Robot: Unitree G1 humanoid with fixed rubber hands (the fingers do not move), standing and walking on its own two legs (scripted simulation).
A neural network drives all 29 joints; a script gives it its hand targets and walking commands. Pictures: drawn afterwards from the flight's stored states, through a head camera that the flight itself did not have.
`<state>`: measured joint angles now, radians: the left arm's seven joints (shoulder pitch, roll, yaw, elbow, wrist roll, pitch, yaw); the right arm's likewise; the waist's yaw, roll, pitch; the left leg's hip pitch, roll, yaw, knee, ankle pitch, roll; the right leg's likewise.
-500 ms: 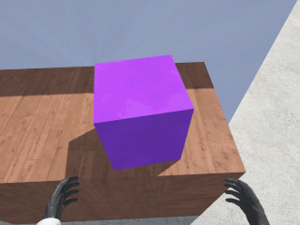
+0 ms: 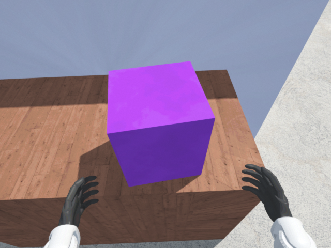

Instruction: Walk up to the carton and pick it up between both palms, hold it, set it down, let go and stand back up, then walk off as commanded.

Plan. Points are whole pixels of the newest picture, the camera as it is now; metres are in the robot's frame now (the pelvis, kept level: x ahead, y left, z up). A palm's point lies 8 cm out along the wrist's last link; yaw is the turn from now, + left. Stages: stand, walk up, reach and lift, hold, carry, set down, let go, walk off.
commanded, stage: reach and lift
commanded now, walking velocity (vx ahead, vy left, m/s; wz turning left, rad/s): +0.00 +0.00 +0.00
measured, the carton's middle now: (158, 126) +0.41 +0.04 +0.05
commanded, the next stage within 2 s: none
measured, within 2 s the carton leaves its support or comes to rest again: neither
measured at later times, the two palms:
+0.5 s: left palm (66, 173) +0.27 +0.23 +0.08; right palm (262, 162) +0.28 -0.19 +0.07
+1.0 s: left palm (68, 129) +0.34 +0.22 +0.14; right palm (252, 117) +0.37 -0.18 +0.13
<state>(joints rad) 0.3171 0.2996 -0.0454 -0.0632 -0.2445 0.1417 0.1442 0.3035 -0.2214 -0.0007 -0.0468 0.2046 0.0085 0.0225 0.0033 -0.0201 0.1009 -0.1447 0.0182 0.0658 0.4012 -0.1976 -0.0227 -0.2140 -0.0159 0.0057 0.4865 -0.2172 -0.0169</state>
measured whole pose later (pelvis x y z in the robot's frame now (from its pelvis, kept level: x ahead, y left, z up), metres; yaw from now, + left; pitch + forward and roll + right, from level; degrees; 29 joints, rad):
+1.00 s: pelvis +0.00 +0.00 +0.00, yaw +0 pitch -3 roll +2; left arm -0.40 0.30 0.18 0.03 -0.27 0.70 0.13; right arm -0.48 -0.26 0.00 0.18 0.31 0.43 -0.09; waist 0.01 0.02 0.10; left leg -0.14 0.02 0.07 0.39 -0.18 -0.02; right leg -0.22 -0.01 0.01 0.49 -0.21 -0.02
